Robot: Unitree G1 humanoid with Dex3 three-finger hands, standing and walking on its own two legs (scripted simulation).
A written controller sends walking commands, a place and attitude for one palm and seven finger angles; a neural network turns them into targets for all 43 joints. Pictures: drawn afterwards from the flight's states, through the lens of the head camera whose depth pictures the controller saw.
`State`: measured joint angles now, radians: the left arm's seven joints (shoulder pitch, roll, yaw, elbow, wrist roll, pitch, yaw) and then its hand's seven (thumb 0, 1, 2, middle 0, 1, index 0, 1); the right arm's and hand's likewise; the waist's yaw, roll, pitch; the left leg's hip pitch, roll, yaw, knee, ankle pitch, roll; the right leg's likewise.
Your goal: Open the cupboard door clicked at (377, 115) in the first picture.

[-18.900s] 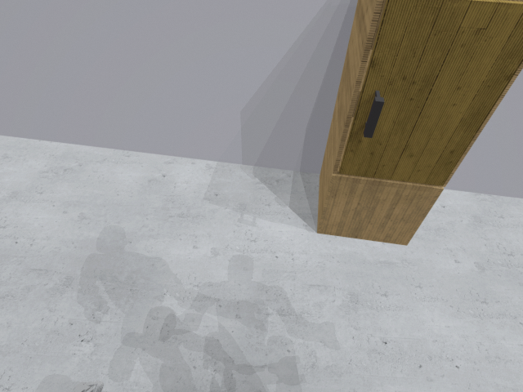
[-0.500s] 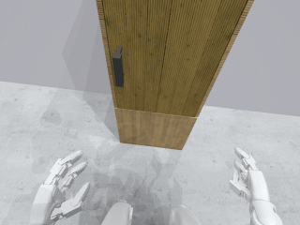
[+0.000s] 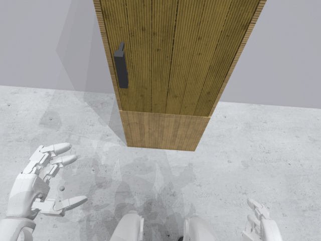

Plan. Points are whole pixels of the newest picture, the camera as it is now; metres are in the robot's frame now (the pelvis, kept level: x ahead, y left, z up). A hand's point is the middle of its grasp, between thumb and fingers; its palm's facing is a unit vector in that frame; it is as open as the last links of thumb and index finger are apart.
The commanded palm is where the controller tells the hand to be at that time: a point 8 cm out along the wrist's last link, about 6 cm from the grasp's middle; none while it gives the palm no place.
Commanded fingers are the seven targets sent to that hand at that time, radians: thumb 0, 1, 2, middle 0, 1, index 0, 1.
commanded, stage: raise the hand with hooked fingers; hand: left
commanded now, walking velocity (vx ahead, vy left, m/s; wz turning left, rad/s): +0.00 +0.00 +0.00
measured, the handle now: (123, 65) +0.59 +0.16 +0.04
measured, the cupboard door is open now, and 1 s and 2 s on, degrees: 0 0 0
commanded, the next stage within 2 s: move the hooked fingers beside the handle in 1.14 s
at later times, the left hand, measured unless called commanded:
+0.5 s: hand (43, 170) +0.25 +0.27 +0.05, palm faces +0.01 -1.00 -0.07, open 13.9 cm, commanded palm +0.24 +0.32 +0.05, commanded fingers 0.00 -0.50 0.30 -0.30 -1.20 -0.30 -1.20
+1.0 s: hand (45, 158) +0.28 +0.28 +0.05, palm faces +0.00 -1.00 -0.06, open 14.0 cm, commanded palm +0.26 +0.32 +0.06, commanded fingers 0.00 -0.50 0.30 -0.30 -1.20 -0.30 -1.20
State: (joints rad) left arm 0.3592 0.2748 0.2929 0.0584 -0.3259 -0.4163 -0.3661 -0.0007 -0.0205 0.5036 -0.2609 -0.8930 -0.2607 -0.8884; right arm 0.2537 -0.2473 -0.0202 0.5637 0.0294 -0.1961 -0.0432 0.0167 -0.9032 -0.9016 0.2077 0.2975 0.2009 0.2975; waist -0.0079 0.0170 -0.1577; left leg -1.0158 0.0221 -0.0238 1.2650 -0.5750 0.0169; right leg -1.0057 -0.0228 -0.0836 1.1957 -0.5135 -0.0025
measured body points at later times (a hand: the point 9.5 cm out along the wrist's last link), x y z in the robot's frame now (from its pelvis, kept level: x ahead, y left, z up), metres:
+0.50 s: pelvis -0.01 +0.01 +0.01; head +0.08 +0.03 +0.45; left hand +0.25 +0.33 +0.05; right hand +0.18 -0.23 -0.07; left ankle +0.02 +0.11 -0.63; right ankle +0.03 -0.12 -0.63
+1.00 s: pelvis +0.00 +0.01 +0.01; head +0.09 +0.03 +0.45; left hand +0.27 +0.33 +0.05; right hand +0.16 -0.25 -0.07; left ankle +0.02 +0.11 -0.63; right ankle +0.03 -0.13 -0.63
